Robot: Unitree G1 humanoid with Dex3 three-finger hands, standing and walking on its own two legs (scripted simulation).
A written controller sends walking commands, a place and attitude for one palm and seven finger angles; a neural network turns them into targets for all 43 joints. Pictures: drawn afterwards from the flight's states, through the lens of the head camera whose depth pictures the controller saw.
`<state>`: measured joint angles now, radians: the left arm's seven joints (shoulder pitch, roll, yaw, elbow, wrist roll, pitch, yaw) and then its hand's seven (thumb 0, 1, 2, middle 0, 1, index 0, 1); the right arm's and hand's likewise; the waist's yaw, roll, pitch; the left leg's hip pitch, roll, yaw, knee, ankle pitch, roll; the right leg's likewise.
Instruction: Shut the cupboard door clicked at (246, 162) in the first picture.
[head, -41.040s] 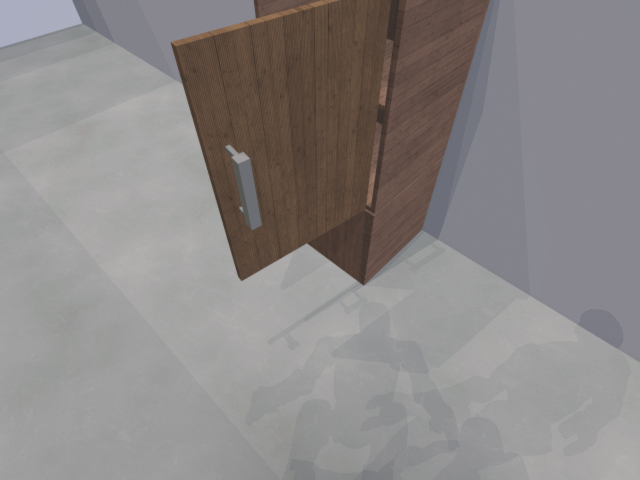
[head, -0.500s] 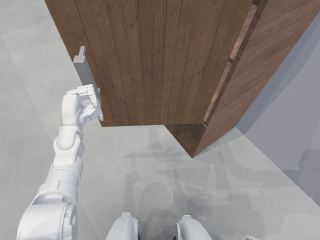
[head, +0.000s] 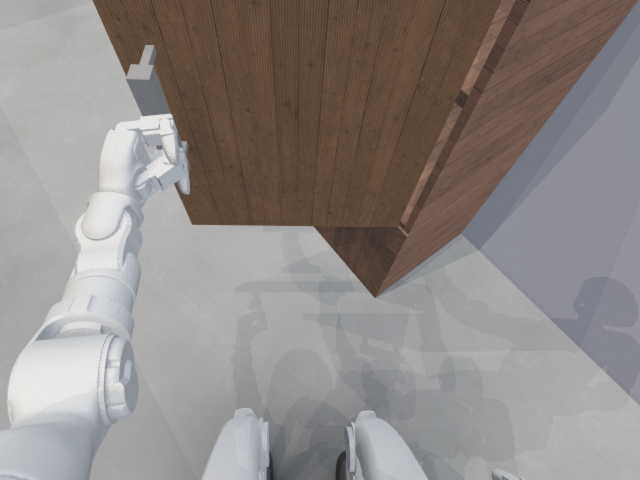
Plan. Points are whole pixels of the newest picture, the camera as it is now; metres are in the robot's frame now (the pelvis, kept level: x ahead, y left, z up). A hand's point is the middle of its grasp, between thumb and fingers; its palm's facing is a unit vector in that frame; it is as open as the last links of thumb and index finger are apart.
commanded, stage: push the door shut along its arc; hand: left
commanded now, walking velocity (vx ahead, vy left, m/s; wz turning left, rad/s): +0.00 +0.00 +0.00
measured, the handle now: (166, 118) +0.56 +0.19 +0.07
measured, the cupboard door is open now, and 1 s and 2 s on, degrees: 54 43 39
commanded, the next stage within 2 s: pull the fist back off the door in 1.00 s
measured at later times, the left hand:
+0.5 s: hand (207, 127) +0.54 +0.13 +0.07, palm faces -0.20 -0.98 -0.02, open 3.1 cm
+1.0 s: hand (238, 96) +0.59 +0.09 +0.08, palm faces -0.31 -0.95 -0.01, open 3.1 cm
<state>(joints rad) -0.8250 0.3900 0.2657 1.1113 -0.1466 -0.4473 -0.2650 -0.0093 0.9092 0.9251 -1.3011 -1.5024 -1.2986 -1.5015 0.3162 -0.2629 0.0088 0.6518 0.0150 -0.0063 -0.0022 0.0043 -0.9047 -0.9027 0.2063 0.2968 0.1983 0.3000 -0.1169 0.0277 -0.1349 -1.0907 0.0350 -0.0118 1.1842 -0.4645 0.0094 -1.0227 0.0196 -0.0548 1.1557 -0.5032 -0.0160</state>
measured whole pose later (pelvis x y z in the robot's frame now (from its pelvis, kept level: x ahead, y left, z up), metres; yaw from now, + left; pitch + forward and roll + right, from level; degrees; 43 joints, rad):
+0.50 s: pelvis +0.00 +0.01 -0.02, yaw -2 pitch +26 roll -4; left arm -1.09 0.54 0.31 1.27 -0.07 -0.36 -0.33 0.02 0.90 0.90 -1.30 -1.50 -1.30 -1.50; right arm 0.39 -0.27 0.03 0.66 0.00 -0.02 0.02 0.00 -0.90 -0.90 0.21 0.30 0.20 0.30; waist -0.22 0.05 -0.12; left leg -1.23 0.06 -0.02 1.26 -0.48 0.02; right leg -1.16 0.04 -0.06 1.20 -0.50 -0.01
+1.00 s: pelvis +0.00 +0.01 -0.03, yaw -3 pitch +30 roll -5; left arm -1.33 0.64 0.32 1.36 0.01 -0.26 -0.38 0.02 0.90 0.90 -1.30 -1.50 -1.30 -1.50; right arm 0.38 -0.27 0.06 0.64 -0.01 -0.03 0.01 0.00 -0.90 -0.90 0.21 0.30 0.20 0.30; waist -0.30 0.07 -0.11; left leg -1.34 0.07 -0.03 1.32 -0.51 0.02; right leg -1.26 0.06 -0.06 1.25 -0.52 -0.01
